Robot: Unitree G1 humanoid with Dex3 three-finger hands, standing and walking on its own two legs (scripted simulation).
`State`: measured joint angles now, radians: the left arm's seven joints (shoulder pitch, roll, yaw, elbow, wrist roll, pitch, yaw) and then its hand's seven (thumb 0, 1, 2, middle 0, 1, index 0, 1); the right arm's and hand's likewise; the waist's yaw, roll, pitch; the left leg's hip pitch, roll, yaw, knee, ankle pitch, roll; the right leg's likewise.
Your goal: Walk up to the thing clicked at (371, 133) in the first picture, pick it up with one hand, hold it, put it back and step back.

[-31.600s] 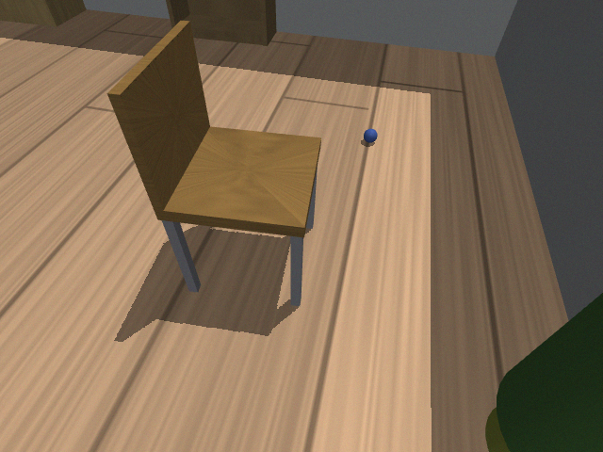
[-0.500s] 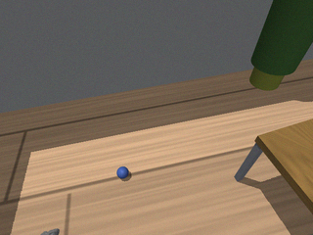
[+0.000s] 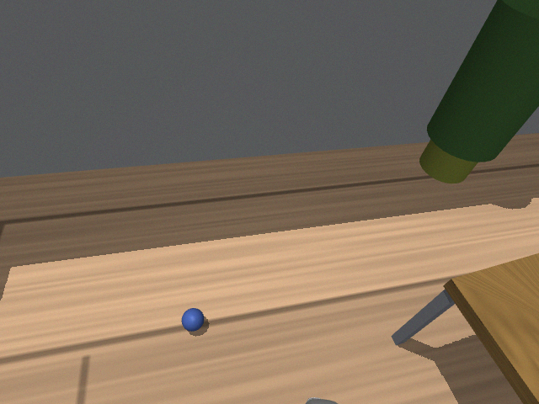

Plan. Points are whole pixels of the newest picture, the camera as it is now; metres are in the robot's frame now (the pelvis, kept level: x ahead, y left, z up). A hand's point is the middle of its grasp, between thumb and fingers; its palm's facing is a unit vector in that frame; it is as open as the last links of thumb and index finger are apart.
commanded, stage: walk up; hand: left
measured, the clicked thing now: (192, 319) +0.51 +0.22 -0.72
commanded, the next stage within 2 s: stand in 1.28 s
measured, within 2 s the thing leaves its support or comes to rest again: neither
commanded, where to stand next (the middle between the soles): +0.11 -0.02 m, yaw +1 degrees
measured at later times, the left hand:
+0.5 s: hand out of the picture +0.13 +0.22 -0.13, palm faces -0.01 -0.94 -0.33, open 7.4 cm
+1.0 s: hand out of the picture +0.11 +0.23 -0.14, palm faces +0.01 -0.95 -0.32, open 7.4 cm
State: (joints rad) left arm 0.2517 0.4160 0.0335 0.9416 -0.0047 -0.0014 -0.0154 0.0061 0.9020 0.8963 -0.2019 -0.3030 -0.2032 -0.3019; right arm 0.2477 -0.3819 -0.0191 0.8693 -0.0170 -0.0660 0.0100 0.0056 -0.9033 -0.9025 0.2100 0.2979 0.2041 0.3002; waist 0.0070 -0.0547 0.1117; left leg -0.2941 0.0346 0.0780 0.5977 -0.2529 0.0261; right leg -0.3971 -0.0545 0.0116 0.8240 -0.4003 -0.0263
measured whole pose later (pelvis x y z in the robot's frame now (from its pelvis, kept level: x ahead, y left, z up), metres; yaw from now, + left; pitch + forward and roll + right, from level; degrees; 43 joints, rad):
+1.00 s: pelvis +0.04 -0.02 +0.02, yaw +0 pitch -2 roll +0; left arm 0.07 0.34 0.01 1.18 0.00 0.00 -0.01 0.01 0.90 0.90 -0.20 -0.30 -0.20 -0.30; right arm 0.08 -0.35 0.00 1.17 -0.01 -0.02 0.01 0.01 -0.91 -0.90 0.21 0.30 0.20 0.30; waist 0.00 0.00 0.05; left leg -0.12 0.04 0.07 0.33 -0.17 -0.01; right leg -0.13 -0.05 -0.03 0.32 -0.15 0.03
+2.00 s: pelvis +0.05 -0.01 +0.02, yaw +1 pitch -2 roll +0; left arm 0.10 0.35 0.00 1.14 0.01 -0.01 -0.01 0.00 0.90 0.90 -0.20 -0.30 -0.20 -0.30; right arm 0.10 -0.35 0.00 1.15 -0.01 -0.01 0.02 0.01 -0.91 -0.90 0.21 0.30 0.20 0.30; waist 0.00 0.00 0.05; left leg -0.11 0.03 0.05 0.31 -0.17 -0.01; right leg -0.11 -0.05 -0.04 0.31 -0.16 0.03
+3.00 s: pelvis +0.05 -0.01 +0.02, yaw +2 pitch -2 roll +0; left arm 0.12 0.35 0.01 1.13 0.01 -0.01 0.00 0.00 0.90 0.90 -0.20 -0.30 -0.20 -0.30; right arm 0.10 -0.36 0.00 1.13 -0.01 -0.01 0.01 0.01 -0.91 -0.90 0.21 0.30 0.20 0.30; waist 0.00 0.00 0.05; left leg -0.10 0.03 0.05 0.32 -0.18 -0.01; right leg -0.09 -0.06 -0.05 0.30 -0.17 0.04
